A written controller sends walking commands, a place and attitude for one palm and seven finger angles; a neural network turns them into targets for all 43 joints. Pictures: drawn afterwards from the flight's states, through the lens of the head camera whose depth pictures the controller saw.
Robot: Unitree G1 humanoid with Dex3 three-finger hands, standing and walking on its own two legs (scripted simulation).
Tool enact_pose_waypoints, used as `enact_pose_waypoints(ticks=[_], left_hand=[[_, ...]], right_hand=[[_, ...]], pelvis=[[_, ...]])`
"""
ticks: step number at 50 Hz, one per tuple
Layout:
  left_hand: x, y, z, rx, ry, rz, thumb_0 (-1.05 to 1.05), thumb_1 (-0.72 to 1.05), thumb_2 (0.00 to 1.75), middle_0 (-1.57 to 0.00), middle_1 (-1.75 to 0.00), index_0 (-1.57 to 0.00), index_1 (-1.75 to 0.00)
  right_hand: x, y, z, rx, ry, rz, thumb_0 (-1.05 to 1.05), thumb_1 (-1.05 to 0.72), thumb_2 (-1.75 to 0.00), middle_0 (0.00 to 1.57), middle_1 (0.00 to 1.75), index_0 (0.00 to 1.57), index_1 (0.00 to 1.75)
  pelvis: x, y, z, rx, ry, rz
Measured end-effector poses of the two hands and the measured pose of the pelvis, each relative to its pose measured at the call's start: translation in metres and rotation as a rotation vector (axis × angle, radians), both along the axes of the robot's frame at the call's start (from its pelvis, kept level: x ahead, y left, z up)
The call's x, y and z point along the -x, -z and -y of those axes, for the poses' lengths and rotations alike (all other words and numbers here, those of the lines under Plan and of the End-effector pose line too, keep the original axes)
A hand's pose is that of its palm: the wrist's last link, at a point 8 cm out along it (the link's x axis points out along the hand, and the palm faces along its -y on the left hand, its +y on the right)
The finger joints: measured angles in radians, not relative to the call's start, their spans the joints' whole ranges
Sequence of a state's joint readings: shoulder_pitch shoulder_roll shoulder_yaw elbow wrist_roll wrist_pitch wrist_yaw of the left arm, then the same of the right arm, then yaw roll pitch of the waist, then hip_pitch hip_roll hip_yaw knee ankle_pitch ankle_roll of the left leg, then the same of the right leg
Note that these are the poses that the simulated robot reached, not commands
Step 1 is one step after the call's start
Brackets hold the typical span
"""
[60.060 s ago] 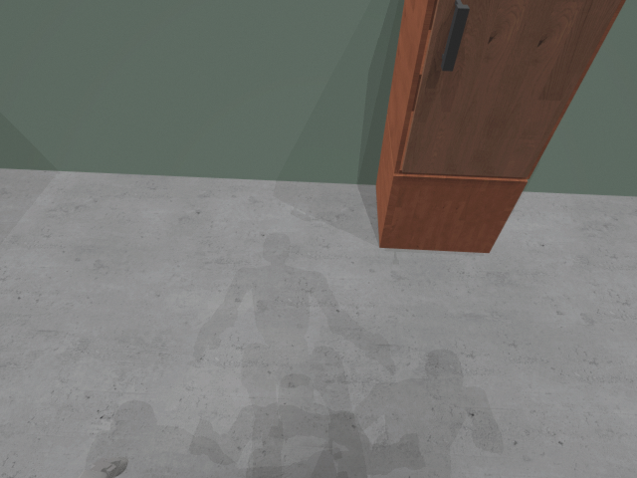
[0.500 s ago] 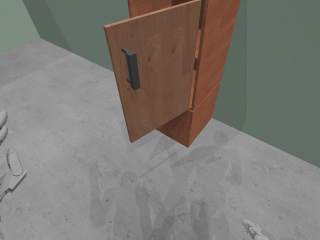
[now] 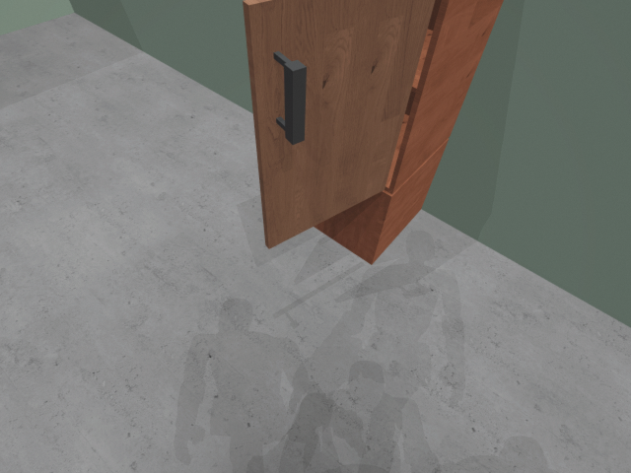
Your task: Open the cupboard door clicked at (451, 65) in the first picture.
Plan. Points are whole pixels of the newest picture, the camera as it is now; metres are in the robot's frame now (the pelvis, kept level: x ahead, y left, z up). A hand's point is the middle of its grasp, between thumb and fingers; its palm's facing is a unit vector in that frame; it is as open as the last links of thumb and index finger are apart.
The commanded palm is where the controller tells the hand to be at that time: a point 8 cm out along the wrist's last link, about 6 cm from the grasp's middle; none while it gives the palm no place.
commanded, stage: let the arm hang, fingers relaxed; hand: left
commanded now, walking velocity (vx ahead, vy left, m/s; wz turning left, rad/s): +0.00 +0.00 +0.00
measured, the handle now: (287, 98) +0.67 +0.10 +0.10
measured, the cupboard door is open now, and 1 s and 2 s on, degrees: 74 74 74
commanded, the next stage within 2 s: look to check the result in 0.68 s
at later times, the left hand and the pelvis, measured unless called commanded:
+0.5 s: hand out of the picture +0.06 +0.21 -0.16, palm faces -0.02 -0.97 -0.26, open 7.3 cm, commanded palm none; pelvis +0.01 +0.01 +0.00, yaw -1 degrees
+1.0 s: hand out of the picture +0.10 +0.24 -0.15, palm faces -0.04 -0.94 -0.33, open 7.4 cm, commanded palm none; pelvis +0.04 +0.00 +0.01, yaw -1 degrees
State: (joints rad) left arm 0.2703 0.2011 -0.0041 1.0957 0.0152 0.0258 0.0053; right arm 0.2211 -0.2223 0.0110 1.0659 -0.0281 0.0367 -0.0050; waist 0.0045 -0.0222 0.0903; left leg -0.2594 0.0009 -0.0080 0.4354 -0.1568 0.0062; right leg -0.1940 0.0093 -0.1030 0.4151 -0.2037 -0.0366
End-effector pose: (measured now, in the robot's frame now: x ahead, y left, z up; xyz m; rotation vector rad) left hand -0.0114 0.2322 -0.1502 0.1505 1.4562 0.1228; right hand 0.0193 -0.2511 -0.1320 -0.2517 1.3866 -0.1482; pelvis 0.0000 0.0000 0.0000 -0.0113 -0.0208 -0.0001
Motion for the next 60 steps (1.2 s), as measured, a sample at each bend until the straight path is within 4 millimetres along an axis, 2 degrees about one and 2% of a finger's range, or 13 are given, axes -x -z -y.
enact_pose_waypoints(ticks=[3, 5, 9, 13, 18, 25, 31, 37, 49, 60], left_hand=[[0.028, -0.006, -0.01, -0.027, -0.031, -0.079, 0.01, 0.95, 0.9, -0.21, -0.3, -0.21, -0.3], [0.039, -0.011, -0.018, -0.047, -0.04, -0.112, 0.01, 0.94, 0.9, -0.21, -0.3, -0.21, -0.3], [0.042, -0.018, -0.03, -0.084, -0.04, -0.131, 0.01, 0.92, 0.9, -0.21, -0.3, -0.2, -0.29], [0.026, -0.02, -0.037, -0.106, -0.028, -0.089, 0.01, 0.92, 0.9, -0.21, -0.29, -0.2, -0.29], [-0.012, -0.02, -0.038, -0.107, -0.001, 0.01, 0.0, 0.91, 0.9, -0.2, -0.29, -0.2, -0.29], [-0.066, -0.02, -0.029, -0.084, 0.042, 0.141, 0.0, 0.91, 0.9, -0.2, -0.29, -0.2, -0.29], [-0.095, -0.022, -0.025, -0.073, 0.066, 0.194, 0.0, 0.91, 0.9, -0.21, -0.29, -0.2, -0.29], [-0.106, -0.025, -0.032, -0.09, 0.075, 0.197, 0.0, 0.91, 0.9, -0.21, -0.3, -0.21, -0.3], [-0.105, -0.034, -0.051, -0.154, 0.069, 0.149, 0.0, 0.91, 0.9, -0.21, -0.3, -0.2, -0.3], [-0.118, -0.038, -0.049, -0.17, 0.073, 0.159, 0.0, 0.91, 0.9, -0.21, -0.3, -0.2, -0.3]], right_hand=[[0.02, 0.006, -0.013, -0.028, 0.023, -0.067, 0.01, -0.91, -0.89, 0.2, 0.3, 0.2, 0.3], [0.029, 0.009, -0.022, -0.047, 0.039, -0.09, 0.01, -0.91, -0.89, 0.2, 0.3, 0.2, 0.3], [0.034, 0.015, -0.035, -0.078, 0.062, -0.097, 0.01, -0.91, -0.89, 0.21, 0.3, 0.2, 0.3], [0.029, 0.019, -0.043, -0.097, 0.072, -0.073, 0.01, -0.91, -0.89, 0.21, 0.3, 0.2, 0.3], [0.013, 0.02, -0.042, -0.099, 0.071, -0.024, 0.01, -0.91, -0.89, 0.21, 0.3, 0.2, 0.3], [-0.013, 0.014, -0.03, -0.073, 0.064, 0.044, 0.01, -0.91, -0.89, 0.21, 0.3, 0.2, 0.3], [-0.029, 0.008, -0.014, -0.039, 0.059, 0.075, 0.01, -0.91, -0.89, 0.2, 0.3, 0.2, 0.3], [-0.039, 0.003, 0.001, -0.009, 0.051, 0.079, 0.01, -0.91, -0.89, 0.2, 0.3, 0.2, 0.3], [-0.06, 0.0, 0.02, 0.014, 0.03, 0.076, 0.01, -0.91, -0.89, 0.2, 0.3, 0.2, 0.3], [-0.085, -0.002, 0.03, 0.019, 0.014, 0.11, 0.01, -0.91, -0.89, 0.21, 0.3, 0.2, 0.3]], pelvis=[[-0.001, -0.001, -0.004, 0.001, -0.001, 0.001], [-0.002, -0.002, -0.006, 0.0, 0.001, 0.002], [-0.004, -0.002, -0.011, -0.003, 0.007, 0.003], [-0.006, -0.002, -0.014, -0.007, 0.011, 0.005], [-0.009, -0.002, -0.015, -0.012, 0.015, 0.007], [-0.015, -0.003, -0.015, -0.015, 0.019, 0.008], [-0.02, -0.004, -0.012, -0.015, 0.021, 0.007], [-0.026, -0.006, -0.01, -0.014, 0.023, 0.005], [-0.037, -0.007, -0.004, -0.017, 0.023, -0.001], [-0.047, -0.008, 0.003, -0.02, 0.023, -0.003]])
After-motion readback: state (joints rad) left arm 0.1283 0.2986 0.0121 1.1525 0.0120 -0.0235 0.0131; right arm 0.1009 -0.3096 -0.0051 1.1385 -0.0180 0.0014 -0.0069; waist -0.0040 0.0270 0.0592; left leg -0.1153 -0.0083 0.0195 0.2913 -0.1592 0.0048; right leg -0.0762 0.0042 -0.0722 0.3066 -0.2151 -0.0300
